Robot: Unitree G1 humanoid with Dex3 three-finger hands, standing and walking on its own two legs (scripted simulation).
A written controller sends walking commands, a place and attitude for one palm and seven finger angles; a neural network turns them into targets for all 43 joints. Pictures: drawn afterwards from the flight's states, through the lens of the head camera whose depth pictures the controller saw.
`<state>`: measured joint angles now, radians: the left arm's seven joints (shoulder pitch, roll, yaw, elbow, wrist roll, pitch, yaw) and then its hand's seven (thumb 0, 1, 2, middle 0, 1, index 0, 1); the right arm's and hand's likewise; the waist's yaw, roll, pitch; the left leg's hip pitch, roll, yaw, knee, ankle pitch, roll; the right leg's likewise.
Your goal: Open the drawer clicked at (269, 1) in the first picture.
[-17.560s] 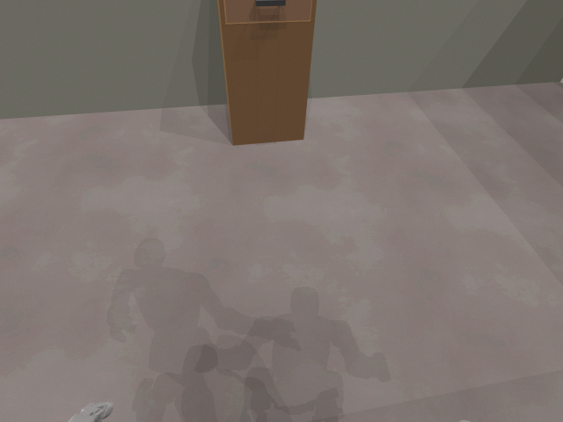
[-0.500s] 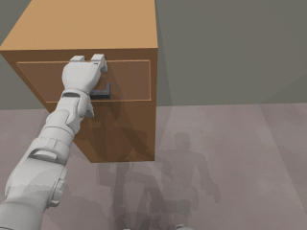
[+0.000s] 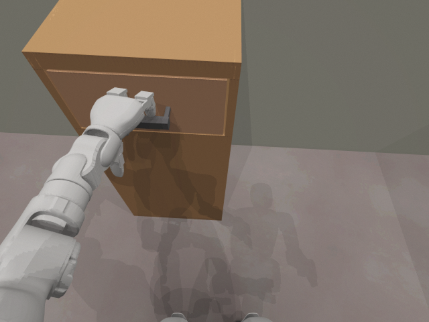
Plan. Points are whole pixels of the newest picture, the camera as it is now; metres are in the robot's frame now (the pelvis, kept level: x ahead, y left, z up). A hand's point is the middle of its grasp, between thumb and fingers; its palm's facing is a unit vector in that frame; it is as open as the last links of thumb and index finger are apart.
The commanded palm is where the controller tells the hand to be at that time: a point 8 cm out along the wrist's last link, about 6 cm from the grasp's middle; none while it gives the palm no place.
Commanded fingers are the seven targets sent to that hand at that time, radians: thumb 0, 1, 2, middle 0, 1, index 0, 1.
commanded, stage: move the hooked fingers above the handle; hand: left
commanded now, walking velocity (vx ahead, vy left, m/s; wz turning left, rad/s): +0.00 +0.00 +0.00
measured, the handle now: (143, 115) +0.54 +0.17 +0.01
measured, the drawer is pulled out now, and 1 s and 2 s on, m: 0.00 0.00 0.00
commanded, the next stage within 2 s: lift the fingers back up to retry in 1.50 s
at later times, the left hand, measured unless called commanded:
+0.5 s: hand (113, 116) +0.48 +0.20 +0.08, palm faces -0.12 +0.02 -0.99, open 13.6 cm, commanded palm +0.47 +0.21 +0.12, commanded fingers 0.00 -0.50 0.30 -0.30 -1.20 -0.30 -1.20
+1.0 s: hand (154, 105) +0.50 +0.12 +0.08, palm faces +0.17 +0.05 -0.98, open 13.3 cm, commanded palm +0.48 +0.21 +0.12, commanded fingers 0.00 -0.50 0.30 -0.30 -1.20 -0.30 -1.20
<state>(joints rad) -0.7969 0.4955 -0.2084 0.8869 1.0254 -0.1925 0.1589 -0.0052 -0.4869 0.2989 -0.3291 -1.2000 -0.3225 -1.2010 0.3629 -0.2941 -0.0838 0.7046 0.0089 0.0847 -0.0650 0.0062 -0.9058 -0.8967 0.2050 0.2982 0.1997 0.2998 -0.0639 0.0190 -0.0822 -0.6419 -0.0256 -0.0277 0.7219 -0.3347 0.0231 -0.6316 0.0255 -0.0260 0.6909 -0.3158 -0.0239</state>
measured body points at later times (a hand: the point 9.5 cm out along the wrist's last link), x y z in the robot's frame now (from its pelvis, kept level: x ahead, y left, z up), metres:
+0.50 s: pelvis -0.01 +0.00 +0.01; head +0.05 -0.03 +0.45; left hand +0.48 +0.20 +0.13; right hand +0.05 -0.25 -0.12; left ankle +0.00 +0.10 -0.71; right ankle +0.00 -0.11 -0.71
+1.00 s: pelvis +0.00 +0.01 +0.00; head +0.07 -0.02 +0.44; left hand +0.49 +0.12 +0.14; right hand +0.05 -0.24 -0.15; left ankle +0.00 +0.11 -0.71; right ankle +0.00 -0.11 -0.71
